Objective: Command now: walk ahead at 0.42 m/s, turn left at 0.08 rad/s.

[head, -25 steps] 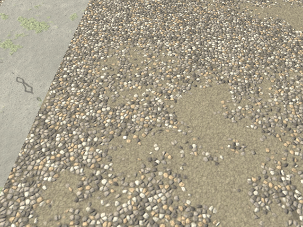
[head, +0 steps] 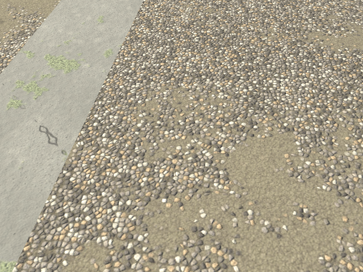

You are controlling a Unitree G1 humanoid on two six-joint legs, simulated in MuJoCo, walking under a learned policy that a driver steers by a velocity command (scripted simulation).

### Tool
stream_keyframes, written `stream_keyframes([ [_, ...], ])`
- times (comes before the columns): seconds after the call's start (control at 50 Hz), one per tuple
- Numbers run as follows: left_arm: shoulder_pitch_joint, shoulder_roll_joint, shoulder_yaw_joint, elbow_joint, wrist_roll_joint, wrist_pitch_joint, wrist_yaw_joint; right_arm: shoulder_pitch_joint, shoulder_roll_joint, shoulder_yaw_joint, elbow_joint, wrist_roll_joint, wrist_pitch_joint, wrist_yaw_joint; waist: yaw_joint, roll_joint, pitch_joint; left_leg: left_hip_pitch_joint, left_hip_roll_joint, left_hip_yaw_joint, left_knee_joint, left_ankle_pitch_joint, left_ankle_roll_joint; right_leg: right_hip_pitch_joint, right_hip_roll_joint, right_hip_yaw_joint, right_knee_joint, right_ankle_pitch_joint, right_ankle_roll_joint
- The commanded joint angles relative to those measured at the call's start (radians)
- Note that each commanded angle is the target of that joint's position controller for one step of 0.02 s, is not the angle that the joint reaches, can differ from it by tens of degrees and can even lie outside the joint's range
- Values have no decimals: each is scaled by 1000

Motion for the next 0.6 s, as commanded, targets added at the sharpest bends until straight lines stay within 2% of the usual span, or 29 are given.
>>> stream_keyframes([
  [0.02, 309, 290, 81, 14, 17, -11, 7, -83, -28, 4, -142, 3, -42, -6, 137, -360, -79, -588, -27, 56, 497, -165, 9, 531, -378, 643, -244, -311, -238],
  [0.04, 294, 204, 57, 5, 10, -14, 2, -105, -121, -21, -131, 13, -55, -10, 150, -229, -21, -691, 20, -13, 642, -183, 7, 507, -383, 699, -281, -445, -258],
  [0.06, 255, 160, 41, -4, 9, -15, 3, -124, -134, -27, -129, 20, -60, -4, 131, -186, 38, -740, 57, -18, 686, -87, 17, 473, -349, 612, -282, -432, -229],
  [0.1, 182, 127, 25, -21, 19, -10, 3, -144, -103, -23, -120, 2, -61, 0, 101, -116, 76, -720, 107, 5, 648, 54, 11, 386, -281, 465, -305, -242, -202],
  [0.12, 163, 118, 19, -26, 23, -9, 5, -144, -89, -23, -118, -2, -59, 4, 83, -122, 83, -674, 126, 9, 616, 103, 4, 334, -252, 400, -323, -151, -189],
  [0.16, 158, 116, 17, -22, 19, -11, 8, -143, -62, -17, -113, -4, -52, 7, 72, -130, 81, -633, 126, 39, 569, 174, -21, 287, -217, 303, -352, 7, -190],
  [0.2, 171, 123, 18, -7, 15, -9, 13, -183, -46, -12, -121, -7, -49, 5, 78, -106, 89, -627, 124, 57, 467, 243, -45, 276, -199, 230, -365, 142, -188],
  [0.28, 221, 146, 21, 30, 7, 4, 25, -309, -4, 8, -146, -3, -61, 16, 120, -107, 106, -522, 95, 93, 202, 414, -52, 249, -165, 120, -364, 248, -161],
  [0.34, 275, 156, 24, 61, -4, 13, 27, -395, -9, 9, -170, 7, -69, 33, 144, -101, 134, -477, 76, 92, 98, 447, -37, 277, -200, 135, -353, 240, -162],
  [0.4, 278, 173, 33, 78, -10, 28, 33, -401, -42, -4, -184, 7, -79, 45, 106, -110, 134, -438, 60, 66, 26, 376, -2, 357, -242, 177, -292, 328, -142],
  [0.42, 270, 186, 38, 78, -9, 33, 36, -372, -60, -11, -178, 5, -82, 44, 84, -119, 112, -380, 45, 73, 16, 338, 10, 375, -244, 183, -250, 419, -133],
  [0.44, 256, 200, 42, 75, -7, 38, 38, -301, -85, -24, -163, 3, -83, 38, 38, -130, 61, -262, 19, 95, 3, 309, 29, 372, -228, 172, -163, 576, -119],
  [0.46, 245, 187, 36, 71, -1, 42, 38, -154, -125, -47, -123, 2, -81, 27, -40, -121, -38, -42, 13, 111, -11, 326, 58, 315, -177, 137, 8, 651, -92],
  [0.48, 240, 131, 14, 43, 21, 39, 38, 33, -187, -66, -93, -13, -76, 12, -115, -58, -203, 294, 174, -42, 52, 332, 114, 110, -121, 114, 297, 418, -56],
  [0.5, 404, -11, -25, 26, 9, 24, 33, 83, -263, -80, -74, -26, -69, 13, -32, 245, -381, 638, 443, -516, -28, 97, 260, -268, 46, 80, 669, -279, 10],
  [0.52, 361, 88, -3, 47, -18, 13, 31, 87, -162, -56, -81, -21, -66, 12, -73, 208, -374, 577, 440, -641, -153, -42, 244, -352, 22, 191, 795, -350, 12],
  [0.54, 246, 149, 19, 13, -39, 12, 30, 24, -115, -41, -74, -15, -65, 6, -71, 147, -193, 445, 407, -470, -173, -32, 200, -419, -22, 167, 826, -274, 11],
  [0.56, 187, 142, 17, -4, -30, 12, 34, -40, -95, -33, -71, -14, -65, 4, -43, 74, -100, 301, 373, -347, -195, 71, 183, -399, -68, 136, 797, -190, 12],
  [0.58, 155, 132, 21, -10, -12, 16, 35, -89, -69, -28, -64, -20, -68, 7, -12, 50, -36, 178, 335, -257, -228, 162, 175, -362, -95, 134, 751, -137, 13],
  [0.6, 180, 117, 25, -5, -12, 29, 32, -120, -52, -25, -59, -29, -77, 7, 27, 79, -16, 96, 308, -181, -263, 215, 168, -299, -122, 144, 725, -97, 14],
])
